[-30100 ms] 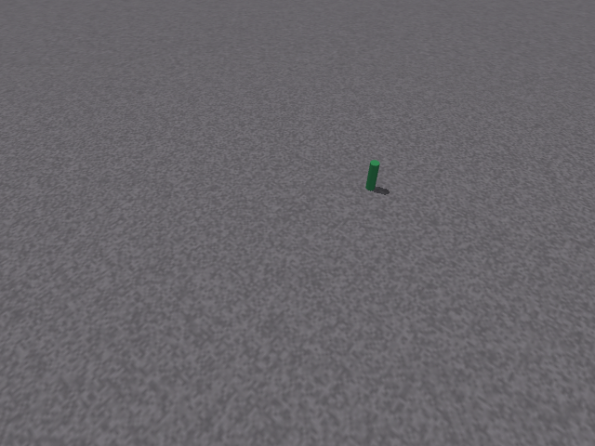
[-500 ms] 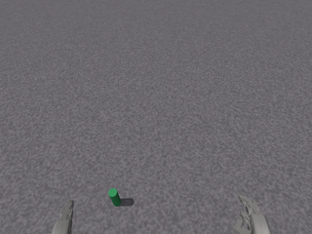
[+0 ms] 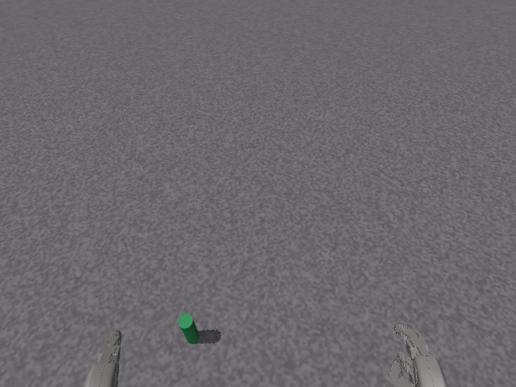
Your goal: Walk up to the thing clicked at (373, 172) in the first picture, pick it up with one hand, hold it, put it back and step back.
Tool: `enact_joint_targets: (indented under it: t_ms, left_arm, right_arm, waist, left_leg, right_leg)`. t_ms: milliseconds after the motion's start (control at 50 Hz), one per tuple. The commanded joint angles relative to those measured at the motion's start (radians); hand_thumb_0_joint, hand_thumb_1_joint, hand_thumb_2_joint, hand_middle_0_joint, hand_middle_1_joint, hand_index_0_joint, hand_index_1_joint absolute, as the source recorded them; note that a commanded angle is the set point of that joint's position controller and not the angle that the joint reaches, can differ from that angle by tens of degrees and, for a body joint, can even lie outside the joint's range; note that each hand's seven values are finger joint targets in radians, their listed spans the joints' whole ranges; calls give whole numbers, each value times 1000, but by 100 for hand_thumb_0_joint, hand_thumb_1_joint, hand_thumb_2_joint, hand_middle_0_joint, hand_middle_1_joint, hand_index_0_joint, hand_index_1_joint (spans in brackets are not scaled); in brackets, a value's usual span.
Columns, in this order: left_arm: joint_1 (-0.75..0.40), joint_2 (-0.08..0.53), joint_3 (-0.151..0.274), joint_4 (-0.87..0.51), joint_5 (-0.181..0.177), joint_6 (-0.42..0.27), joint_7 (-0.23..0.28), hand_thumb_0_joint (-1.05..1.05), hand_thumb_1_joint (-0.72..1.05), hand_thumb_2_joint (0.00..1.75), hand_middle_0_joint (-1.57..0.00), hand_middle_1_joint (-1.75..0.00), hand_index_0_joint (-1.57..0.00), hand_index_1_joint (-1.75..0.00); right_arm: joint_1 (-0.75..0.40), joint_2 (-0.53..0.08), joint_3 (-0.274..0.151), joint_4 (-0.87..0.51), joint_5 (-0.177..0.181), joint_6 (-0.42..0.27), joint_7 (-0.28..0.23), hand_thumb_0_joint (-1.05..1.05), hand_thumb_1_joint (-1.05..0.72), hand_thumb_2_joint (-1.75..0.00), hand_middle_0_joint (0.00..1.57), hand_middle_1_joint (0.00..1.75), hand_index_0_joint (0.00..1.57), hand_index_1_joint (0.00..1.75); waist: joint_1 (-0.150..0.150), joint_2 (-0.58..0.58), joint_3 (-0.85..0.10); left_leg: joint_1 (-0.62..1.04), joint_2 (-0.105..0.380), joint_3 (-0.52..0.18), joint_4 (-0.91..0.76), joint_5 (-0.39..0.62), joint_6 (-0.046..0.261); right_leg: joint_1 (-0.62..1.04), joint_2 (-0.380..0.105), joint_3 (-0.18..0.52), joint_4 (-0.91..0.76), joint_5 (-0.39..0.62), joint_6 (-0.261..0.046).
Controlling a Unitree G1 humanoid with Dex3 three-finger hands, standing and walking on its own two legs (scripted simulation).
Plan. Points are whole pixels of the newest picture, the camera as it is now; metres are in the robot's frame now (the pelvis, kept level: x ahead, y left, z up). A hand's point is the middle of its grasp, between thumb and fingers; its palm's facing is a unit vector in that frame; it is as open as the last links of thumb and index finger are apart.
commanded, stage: stand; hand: left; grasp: from the side
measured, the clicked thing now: (189, 329) +0.45 +0.24 -0.64
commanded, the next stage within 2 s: none
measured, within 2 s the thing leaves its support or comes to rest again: neither
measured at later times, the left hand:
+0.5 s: hand out of the picture +0.16 +0.19 -0.06, palm faces +0.11 -0.96 -0.27, open 9.4 cm
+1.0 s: hand out of the picture +0.05 +0.25 -0.11, palm faces +0.01 -0.94 -0.35, open 7.4 cm
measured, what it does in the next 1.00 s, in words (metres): stands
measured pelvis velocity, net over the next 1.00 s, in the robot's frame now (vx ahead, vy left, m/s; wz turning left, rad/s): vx -0.01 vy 0.01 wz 0.02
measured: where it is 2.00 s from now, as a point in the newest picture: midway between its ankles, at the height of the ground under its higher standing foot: outside the picture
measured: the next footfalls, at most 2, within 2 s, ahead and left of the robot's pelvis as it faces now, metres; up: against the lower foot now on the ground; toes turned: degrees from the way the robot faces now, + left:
none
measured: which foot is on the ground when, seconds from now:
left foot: down 0.00-1.00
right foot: down 0.00-1.00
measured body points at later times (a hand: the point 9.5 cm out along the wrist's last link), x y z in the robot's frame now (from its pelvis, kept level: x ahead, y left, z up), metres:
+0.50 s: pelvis +0.00 +0.00 +0.00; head +0.02 +0.01 +0.45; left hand +0.15 +0.24 -0.04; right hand +0.16 -0.23 -0.07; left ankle -0.01 +0.13 -0.69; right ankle +0.01 -0.13 -0.69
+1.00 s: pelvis -0.01 +0.01 +0.05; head +0.01 +0.00 +0.49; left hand +0.05 +0.30 -0.08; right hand +0.07 -0.28 -0.09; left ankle -0.01 +0.13 -0.69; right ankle +0.00 -0.13 -0.69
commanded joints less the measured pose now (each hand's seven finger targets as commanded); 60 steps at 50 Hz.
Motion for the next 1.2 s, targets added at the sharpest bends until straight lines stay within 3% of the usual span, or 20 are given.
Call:
enact_joint_targets:
  t_ms: [0, 40, 60, 100, 240, 400, 420, 500, 520, 540, 580, 620, 660, 740, 780, 920, 1000, 1180]
  left_arm:
    - [5, 93, 55, -162, 6, -42, 16, 0, -52, 7, -5, -6, -5, -6]
    - [10, 88, 46, -171, 6, -42, 13, 0, -54, 6, -5, -6, -5, -6]
    - [-22, 108, 64, -205, 5, -45, 16, 0, -46, 14, -13, -14, -13, -14]
    - [-5, 95, 46, -177, 5, -40, 13, 0, -30, 30, -20, -30, -20, -30]
    - [-42, 100, 52, -206, 5, -39, 14, 0, 26, 86, -20, -30, -20, -30]
    - [-29, 105, 58, -196, 7, -40, 16, 0, 90, 90, -20, -30, -20, -30]
    - [-7, 85, 41, -160, 5, -35, 13, 0, 90, 90, -20, -30, -20, -30]
    - [-45, 114, 63, -210, 6, -40, 16, 0, 90, 90, -20, -30, -20, -30]
    - [-232, 225, 97, 141, 95, -157, -33, 0, 90, 90, -20, -30, -20, -30]
    - [-178, 231, 101, 264, 110, -201, -60, 0, 90, 90, -20, -30, -20, -30]
    - [-173, 270, 90, 347, 91, -255, -86, 0, 90, 90, -20, -30, -20, -30]
    - [-227, 261, 85, 430, 69, -273, -101, 0, 90, 90, -20, -30, -20, -30]
    - [-257, 266, 82, 505, 58, -281, -102, 0, 90, 90, -20, -30, -20, -30]
    - [-293, 261, 76, 650, 53, -290, -100, 0, 90, 90, -20, -30, -20, -30]
    - [-288, 269, 76, 711, 53, -298, -100, 0, 90, 90, -20, -30, -20, -30]
    - [-298, 292, 64, 890, 35, -295, -92, 0, 90, 90, -20, -30, -20, -30]
    - [-313, 303, 57, 969, 32, -290, -92, 0, 90, 90, -20, -30, -20, -30]
    - [-347, 314, 49, 1076, 32, -288, -95, 0, 90, 90, -20, -30, -20, -30]
  right_arm:
    - [-60, -116, -52, -149, -2, -52, -12, 0, -90, -90, 20, 30, 20, 30]
    - [-60, -117, -52, -158, -2, -49, -12, 0, -90, -90, 20, 30, 20, 30]
    - [-56, -124, -58, -154, -2, -48, -11, 0, -90, -90, 20, 30, 20, 30]
    - [-53, -121, -54, -147, -3, -46, -9, 0, -90, -90, 20, 30, 20, 30]
    - [-58, -123, -56, -158, -2, -46, -9, 0, -90, -90, 20, 30, 20, 30]
    - [-57, -117, -53, -162, -4, -49, -13, 0, -90, -90, 20, 30, 20, 30]
    - [-58, -117, -51, -162, -3, -50, -12, 0, -90, -90, 20, 30, 20, 30]
    - [-57, -122, -54, -164, -2, -49, -15, 0, -90, -90, 20, 30, 20, 30]
    - [-113, -262, -93, 58, -123, 23, 45, 0, -90, -90, 20, 30, 20, 30]
    - [-99, -261, -102, 100, -130, 53, 75, 0, -90, -90, 20, 30, 20, 30]
    - [-98, -253, -110, 107, -100, 75, 105, 0, -90, -90, 20, 30, 20, 30]
    - [-102, -237, -107, 141, -70, 80, 132, 0, -90, -90, 20, 30, 20, 30]
    - [-104, -242, -115, 177, -62, 81, 146, 0, -90, -90, 20, 30, 20, 30]
    - [-140, -254, -112, 241, -70, 92, 156, 0, -90, -90, 20, 30, 20, 30]
    - [-138, -256, -109, 273, -65, 95, 157, 0, -90, -90, 20, 30, 20, 30]
    - [-117, -280, -100, 394, -49, 108, 151, 0, -90, -90, 20, 30, 20, 30]
    - [-125, -294, -94, 450, -42, 113, 148, 0, -90, -90, 20, 30, 20, 30]
    - [-143, -290, -83, 531, -36, 122, 150, 0, -90, -90, 20, 30, 20, 30]
  waist:
    - [-1, 4, -98]
    - [-5, -10, -126]
    - [-7, -3, -133]
    - [-8, 32, -102]
    - [-7, 12, -94]
    - [-4, 5, -105]
    - [-3, 0, -97]
    - [-2, 9, -106]
    - [28, -38, 55]
    - [40, -67, -5]
    - [25, -54, -17]
    - [26, -78, -13]
    - [27, -58, -24]
    - [39, 28, 61]
    - [43, 14, 55]
    - [29, -16, 66]
    - [32, -11, 91]
    - [33, -36, 139]
  left_leg:
    - [59, -34, 36, -153, 277, 22]
    - [71, -34, 35, -144, 313, 24]
    - [78, -31, 35, -145, 330, 22]
    - [78, -30, 32, -153, 339, 16]
    - [72, -30, 31, -165, 272, 20]
    - [59, -33, 32, -161, 253, 22]
    - [55, -34, 32, -167, 251, 21]
    - [57, -34, 34, -164, 241, 23]
    - [107, 9, -37, -225, 371, 60]
    - [146, 7, -4, -202, 391, 81]
    - [168, -7, -27, -227, 314, 89]
    - [208, -18, -11, -253, 265, 82]
    - [251, -9, -33, -291, 280, 79]
    - [218, 25, -90, -444, 182, 83]
    - [246, 24, -81, -450, 258, 77]
    - [391, 32, -68, -529, 383, 56]
    - [418, 43, -72, -590, 409, 50]
    - [452, 48, -66, -665, 367, 37]
  right_leg:
    - [91, 24, -15, -136, 236, -10]
    - [108, 24, -14, -132, 272, -8]
    - [109, 24, -14, -124, 287, -11]
    - [94, 25, -18, -118, 280, -15]
    - [85, 25, -19, -134, 225, -13]
    - [84, 25, -19, -135, 210, -12]
    - [82, 26, -21, -134, 207, -13]
    - [84, 23, -15, -138, 199, -13]
    - [170, -55, 81, -150, 245, -69]
    - [198, -70, 103, -170, 280, -92]
    - [236, -90, 150, -206, 271, -106]
    - [236, -103, 160, -248, 239, -97]
    - [247, -100, 138, -254, 245, -84]
    - [292, -68, 93, -294, 161, -53]
    - [344, -82, 100, -327, 233, -54]
    - [413, -111, 111, -448, 343, -43]
    - [449, -112, 105, -495, 337, -36]
    - [464, -115, 105, -587, 279, -23]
